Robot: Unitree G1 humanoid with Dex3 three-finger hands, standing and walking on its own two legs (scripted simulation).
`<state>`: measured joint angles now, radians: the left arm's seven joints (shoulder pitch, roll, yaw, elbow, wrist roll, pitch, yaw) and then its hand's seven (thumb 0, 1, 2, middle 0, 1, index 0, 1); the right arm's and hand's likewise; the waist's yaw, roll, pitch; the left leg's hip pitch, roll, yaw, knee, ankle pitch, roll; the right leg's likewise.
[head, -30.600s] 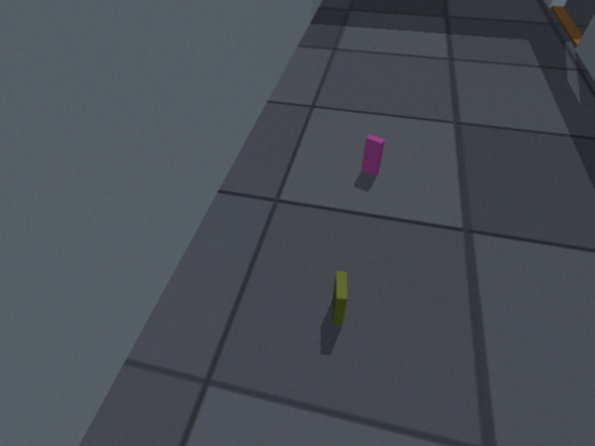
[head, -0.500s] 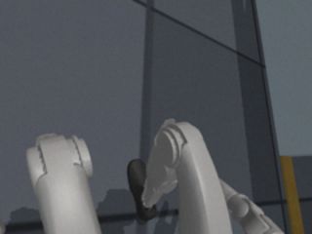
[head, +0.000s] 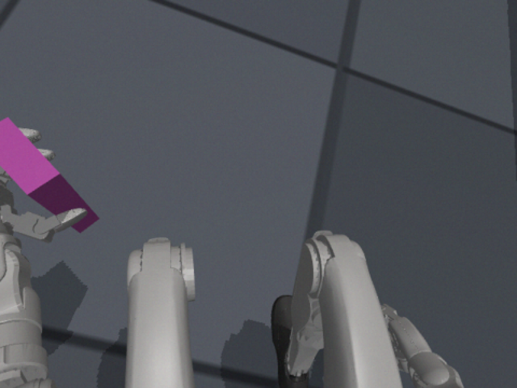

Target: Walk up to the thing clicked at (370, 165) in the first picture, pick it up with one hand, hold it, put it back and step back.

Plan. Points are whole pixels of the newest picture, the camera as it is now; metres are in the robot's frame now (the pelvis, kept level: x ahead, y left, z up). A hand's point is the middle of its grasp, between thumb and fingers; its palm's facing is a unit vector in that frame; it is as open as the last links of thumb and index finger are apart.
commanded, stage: hold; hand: left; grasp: from the side
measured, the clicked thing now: (51, 187) +0.38 +0.30 -0.06
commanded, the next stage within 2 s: none
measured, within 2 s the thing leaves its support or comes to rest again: neither
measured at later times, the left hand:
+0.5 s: hand out of the picture +0.37 +0.27 +0.20, palm faces +0.35 -0.93 -0.06, open 12.1 cm
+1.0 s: hand out of the picture +0.37 +0.24 +0.33, palm faces +0.35 -0.94 -0.05, open 12.0 cm
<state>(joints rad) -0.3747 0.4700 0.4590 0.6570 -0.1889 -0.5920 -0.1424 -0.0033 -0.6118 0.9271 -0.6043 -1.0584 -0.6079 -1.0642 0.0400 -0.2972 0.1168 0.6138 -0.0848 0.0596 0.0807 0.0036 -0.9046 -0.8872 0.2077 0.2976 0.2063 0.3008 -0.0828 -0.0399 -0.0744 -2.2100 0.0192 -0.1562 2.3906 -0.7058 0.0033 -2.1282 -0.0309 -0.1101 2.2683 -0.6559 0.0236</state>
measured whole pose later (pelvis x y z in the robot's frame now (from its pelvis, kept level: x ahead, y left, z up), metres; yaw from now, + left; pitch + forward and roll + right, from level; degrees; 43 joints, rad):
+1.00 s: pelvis +0.05 +0.01 +0.31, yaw +7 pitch +18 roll -3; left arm -0.11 0.20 0.19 0.34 -0.12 -0.32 0.07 -0.01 -0.61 0.85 -0.65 -1.01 -0.65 -1.02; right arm 0.22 -0.22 0.00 0.62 0.00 -0.04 -0.03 0.01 -0.90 -0.89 0.21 0.30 0.20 0.30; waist -0.04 0.01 -0.14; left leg -1.07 0.04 -0.03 1.31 -0.56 0.00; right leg -1.04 -0.03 -0.05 1.25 -0.52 0.02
